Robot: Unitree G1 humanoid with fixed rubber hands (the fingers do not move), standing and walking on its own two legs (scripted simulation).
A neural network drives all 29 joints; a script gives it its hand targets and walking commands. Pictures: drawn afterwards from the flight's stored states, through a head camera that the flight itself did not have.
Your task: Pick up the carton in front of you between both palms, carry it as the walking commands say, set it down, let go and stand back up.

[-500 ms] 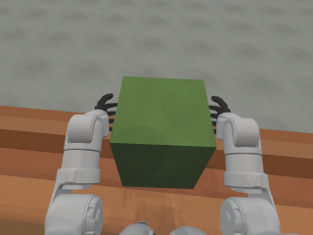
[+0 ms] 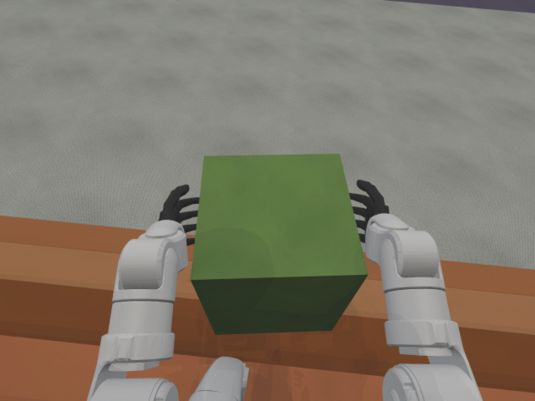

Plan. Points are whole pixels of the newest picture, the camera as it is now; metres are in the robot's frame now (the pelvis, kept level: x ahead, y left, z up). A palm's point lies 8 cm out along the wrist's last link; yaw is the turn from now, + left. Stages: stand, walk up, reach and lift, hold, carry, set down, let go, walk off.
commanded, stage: carry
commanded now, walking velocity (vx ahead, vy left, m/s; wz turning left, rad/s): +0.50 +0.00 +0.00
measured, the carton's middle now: (273, 250) +0.35 +0.03 +0.00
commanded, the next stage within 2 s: none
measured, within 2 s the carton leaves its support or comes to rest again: neither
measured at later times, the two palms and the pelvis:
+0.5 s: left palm (230, 165) +0.73 +0.17 -0.19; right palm (333, 176) +0.71 -0.13 -0.18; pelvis +0.39 +0.05 -0.24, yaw +1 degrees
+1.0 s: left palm (234, 126) +1.17 +0.22 -0.39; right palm (304, 136) +1.16 -0.08 -0.40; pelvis +0.82 +0.07 -0.51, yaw +1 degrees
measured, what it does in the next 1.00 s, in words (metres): goes down: left foot 0.18 m lower, then right foot 0.18 m lower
